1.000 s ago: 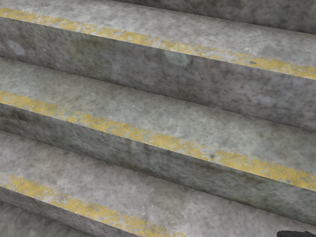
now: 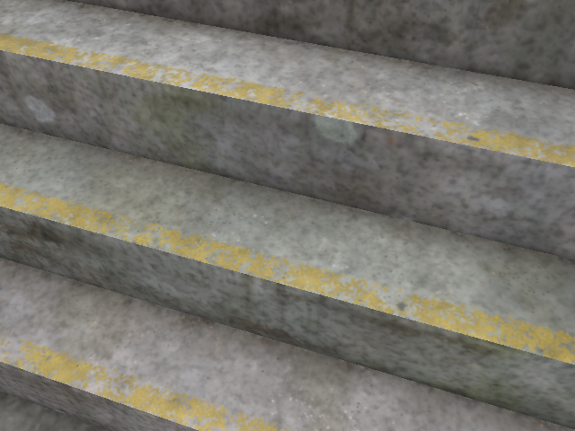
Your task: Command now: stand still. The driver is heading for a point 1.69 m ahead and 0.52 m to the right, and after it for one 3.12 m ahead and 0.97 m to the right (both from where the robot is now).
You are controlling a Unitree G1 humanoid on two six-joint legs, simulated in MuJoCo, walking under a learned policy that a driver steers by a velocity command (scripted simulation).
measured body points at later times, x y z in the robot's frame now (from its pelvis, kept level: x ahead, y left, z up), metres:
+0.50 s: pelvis +0.00 +0.00 +0.00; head +0.01 +0.00 +0.45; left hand +0.07 +0.26 -0.14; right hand +0.08 -0.26 -0.14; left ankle -0.03 +0.08 -0.74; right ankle +0.01 -0.15 -0.74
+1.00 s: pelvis +0.08 -0.02 +0.00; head +0.09 -0.03 +0.45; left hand +0.07 +0.24 -0.14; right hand +0.21 -0.28 -0.12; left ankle +0.08 +0.10 -0.70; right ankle +0.01 -0.15 -0.74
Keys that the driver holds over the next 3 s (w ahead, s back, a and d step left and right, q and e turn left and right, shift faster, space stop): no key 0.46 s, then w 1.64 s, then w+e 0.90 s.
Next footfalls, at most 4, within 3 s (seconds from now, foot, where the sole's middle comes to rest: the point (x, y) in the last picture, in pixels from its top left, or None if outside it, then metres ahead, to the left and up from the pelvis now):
1.12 left None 0.19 0.11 -0.78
1.62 right None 0.40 -0.18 -0.56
2.24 left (252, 238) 0.73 0.11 -0.35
2.70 right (377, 96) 0.90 -0.12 -0.13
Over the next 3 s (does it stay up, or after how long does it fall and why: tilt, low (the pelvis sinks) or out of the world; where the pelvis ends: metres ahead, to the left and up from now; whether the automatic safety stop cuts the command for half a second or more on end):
stays up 0.93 -0.01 0.60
